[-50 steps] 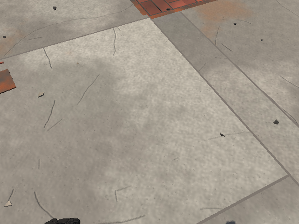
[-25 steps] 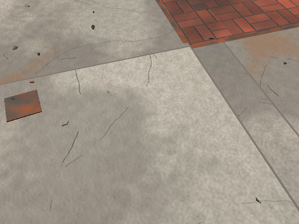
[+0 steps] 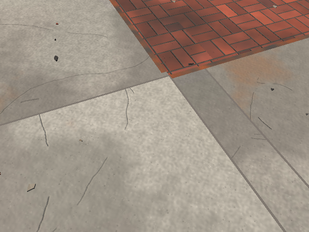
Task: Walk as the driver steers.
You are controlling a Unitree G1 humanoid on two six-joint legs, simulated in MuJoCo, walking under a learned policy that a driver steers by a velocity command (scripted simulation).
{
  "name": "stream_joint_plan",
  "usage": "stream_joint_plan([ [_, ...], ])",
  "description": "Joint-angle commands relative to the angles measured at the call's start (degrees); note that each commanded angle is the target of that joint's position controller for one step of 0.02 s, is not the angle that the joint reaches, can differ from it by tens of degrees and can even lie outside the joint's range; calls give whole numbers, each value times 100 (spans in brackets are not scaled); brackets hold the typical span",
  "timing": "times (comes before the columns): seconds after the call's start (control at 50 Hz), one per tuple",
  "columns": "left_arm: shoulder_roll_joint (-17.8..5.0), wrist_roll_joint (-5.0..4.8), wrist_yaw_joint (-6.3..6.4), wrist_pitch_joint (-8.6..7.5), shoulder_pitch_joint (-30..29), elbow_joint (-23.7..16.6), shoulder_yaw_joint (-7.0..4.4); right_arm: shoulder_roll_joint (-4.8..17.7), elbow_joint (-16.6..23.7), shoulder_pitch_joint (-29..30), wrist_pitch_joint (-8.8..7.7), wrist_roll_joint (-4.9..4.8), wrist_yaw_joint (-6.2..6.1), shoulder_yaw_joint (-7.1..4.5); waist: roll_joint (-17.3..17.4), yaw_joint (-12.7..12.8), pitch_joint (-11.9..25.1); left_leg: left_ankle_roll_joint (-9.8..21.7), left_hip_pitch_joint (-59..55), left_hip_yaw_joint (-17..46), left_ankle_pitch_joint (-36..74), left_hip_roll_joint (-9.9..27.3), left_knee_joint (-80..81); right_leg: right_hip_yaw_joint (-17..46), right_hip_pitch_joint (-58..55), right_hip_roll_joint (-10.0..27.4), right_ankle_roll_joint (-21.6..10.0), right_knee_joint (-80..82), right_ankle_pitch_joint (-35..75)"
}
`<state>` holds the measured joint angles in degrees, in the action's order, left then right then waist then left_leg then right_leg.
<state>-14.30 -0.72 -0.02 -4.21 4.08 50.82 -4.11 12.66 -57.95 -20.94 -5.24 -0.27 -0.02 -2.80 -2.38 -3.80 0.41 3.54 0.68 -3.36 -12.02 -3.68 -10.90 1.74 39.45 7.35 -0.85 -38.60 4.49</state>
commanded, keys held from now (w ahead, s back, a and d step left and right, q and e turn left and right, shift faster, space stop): w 0.22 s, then e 0.78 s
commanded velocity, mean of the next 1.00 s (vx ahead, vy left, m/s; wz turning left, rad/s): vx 0.22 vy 0.00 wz -0.33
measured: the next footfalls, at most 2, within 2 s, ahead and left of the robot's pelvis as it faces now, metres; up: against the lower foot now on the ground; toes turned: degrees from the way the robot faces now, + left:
right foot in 0.18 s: +0.29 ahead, -0.15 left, +0.00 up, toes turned -3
left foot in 0.64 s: +0.45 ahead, +0.05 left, +0.00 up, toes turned -14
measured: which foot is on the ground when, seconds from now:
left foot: down 0.00-0.18, up 0.20-0.62, down 0.64-1.00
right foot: up 0.00-0.16, down 0.18-0.64, up 0.66-1.00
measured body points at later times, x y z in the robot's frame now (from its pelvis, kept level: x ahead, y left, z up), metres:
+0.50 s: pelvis +0.25 -0.06 +0.00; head +0.29 -0.07 +0.45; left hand +0.31 +0.21 -0.13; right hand +0.40 -0.33 -0.12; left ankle +0.39 +0.10 -0.69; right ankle +0.25 -0.15 -0.75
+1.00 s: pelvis +0.32 -0.04 -0.01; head +0.36 -0.05 +0.44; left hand +0.55 +0.17 -0.12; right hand +0.33 -0.35 -0.12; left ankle +0.41 +0.06 -0.75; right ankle +0.28 -0.17 -0.71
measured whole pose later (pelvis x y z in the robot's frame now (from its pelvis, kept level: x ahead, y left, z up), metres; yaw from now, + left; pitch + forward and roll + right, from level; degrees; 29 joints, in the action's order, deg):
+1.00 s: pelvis +0.32 -0.04 -0.01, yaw -23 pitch +2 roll +0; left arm -16.7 -1.1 0.9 3.3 9.2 43.3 -5.0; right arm 15.1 -49.1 -6.3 0.1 0.7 -3.0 -3.8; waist -0.9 -1.0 -2.8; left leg 0.4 17.0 -8.6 -7.8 4.2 -23.3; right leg -0.6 26.6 3.2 2.8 -47.8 -20.7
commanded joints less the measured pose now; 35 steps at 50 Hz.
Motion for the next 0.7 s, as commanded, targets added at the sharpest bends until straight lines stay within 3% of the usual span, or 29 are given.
stream_joint_plan([
  [0.02,-201,-35,-93,-97,-800,-495,28,939,106,-287,-3,-38,-41,-182,544,-87,-528,760,-24,690,1386,1597,330,-174,131,-163,-21,529,113],
  [0.06,-221,-54,-171,-136,-1047,-624,51,972,21,-419,62,-47,-57,-207,564,-124,-606,751,-417,724,1584,1774,114,-182,228,-212,-103,747,-191],
  [0.1,-314,-68,-236,-174,-1020,-685,39,1037,-8,-381,113,-65,-81,-246,651,1,-551,677,-678,747,2085,1918,-167,-217,8,-295,-245,913,-600],
  [0.14,-570,-53,-240,-198,-370,-540,-75,1141,45,-140,154,-76,-91,-282,819,421,-118,535,-676,618,3700,1845,-875,-467,-1130,-613,-439,1033,-881],
  [0.16,-809,-33,-211,-197,533,-253,-212,1054,84,-17,179,-73,-87,-247,751,866,403,392,-396,398,4290,1558,-1872,-585,-2371,-781,-608,1124,-736],
  [0.18,-1202,38,-156,-191,1642,8,-339,890,211,0,173,-3,-81,-164,335,1241,1222,197,789,181,3132,1245,-3506,304,-4240,18,-959,894,-550],
  [0.2,-1656,64,-154,-158,2197,163,-439,147,248,-689,46,18,-12,55,-1105,961,2055,-224,3198,130,-290,153,-5755,3032,-6370,1431,-1892,1380,-1576],
  [0.22,-1157,39,-157,-150,2177,144,-273,500,171,-465,-108,-75,27,-18,-951,1082,2214,-116,3870,1024,-2044,167,-6497,3949,-6397,1517,-1831,2023,-1985],
  [0.24,-932,22,-149,-158,1564,49,-180,917,374,111,-196,-197,43,-135,-757,962,1275,-59,4270,922,-1753,479,-6709,3067,-5578,1311,-1563,2078,-1306],
  [0.26,-776,47,-153,-153,977,-106,-110,933,447,419,-222,-177,3,-139,-298,745,734,-88,4054,731,-1267,758,-6488,2232,-4583,1086,-1436,2113,-66],
  [0.28,-598,92,-186,-153,636,-155,-54,886,445,565,-193,-60,-50,-181,24,552,378,-153,3736,640,-1035,897,-6141,1610,-3742,826,-1361,2174,1037],
  [0.32,-440,154,-213,-158,507,-125,1,649,433,301,-38,14,-112,-194,-106,215,339,-242,2981,638,-865,1009,-5585,1008,-2940,527,-1302,2312,2058],
  [0.34,-552,158,-197,-166,535,-106,-22,536,460,268,29,30,-148,-186,-128,150,321,-321,2844,581,-795,952,-5348,845,-2722,467,-1365,2346,2460],
  [0.4,-961,129,-55,-100,643,-99,-137,579,691,665,141,71,-232,-206,-176,129,350,-525,2926,532,-249,774,-4352,645,-2580,383,-1419,2326,2811],
  [0.48,-1039,22,70,68,858,-95,-185,592,933,1407,241,36,-226,-191,-308,363,434,-583,2694,602,686,540,-3115,686,-2603,215,-1176,2218,1813],
  [0.54,-1045,-12,130,170,968,-73,-213,678,1084,1815,267,14,-206,-198,-376,489,341,-625,2598,706,691,414,-2558,1025,-2702,239,-1134,2063,961],
  [0.58,-1028,-36,178,230,912,-117,-230,813,1126,1824,229,17,-180,-235,-435,442,326,-607,2438,803,468,374,-2175,1382,-2823,247,-1063,1823,474],
  [0.62,-959,-74,230,291,632,-271,-214,929,1034,1446,141,21,-149,-296,-476,158,385,-477,1772,736,828,342,-1344,1596,-2754,21,-814,1337,-38],
  [0.64,-754,-43,246,310,698,-356,-154,1114,1000,1220,98,95,-164,-347,-234,127,571,-290,1086,943,1567,765,-1014,1499,-2467,-310,-542,813,-586],
  [0.66,-369,71,246,322,866,-473,-49,1450,1031,987,120,188,-229,-406,864,221,983,138,32,1881,3458,1985,-1174,867,-1638,-910,-210,-577,-2449],
  [0.68,-326,21,254,310,1590,-524,-45,1555,1062,1008,213,269,-223,-405,2010,550,1307,1152,-618,3218,4174,3043,-1181,411,-476,-1467,42,-1666,-4770],
  [0.7,-894,-7,238,330,1584,-465,-170,1239,1184,1114,242,186,-207,-348,1568,469,1372,1319,-413,3353,3228,2998,-946,556,-271,-1050,169,-2574,-4417],
])
Velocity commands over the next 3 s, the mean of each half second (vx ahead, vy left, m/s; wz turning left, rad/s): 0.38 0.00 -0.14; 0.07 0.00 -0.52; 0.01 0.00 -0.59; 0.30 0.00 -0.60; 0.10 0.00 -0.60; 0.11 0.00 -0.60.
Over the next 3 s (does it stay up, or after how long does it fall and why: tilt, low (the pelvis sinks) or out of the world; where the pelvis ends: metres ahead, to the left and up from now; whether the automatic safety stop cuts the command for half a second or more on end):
stays up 0.42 -0.36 -0.02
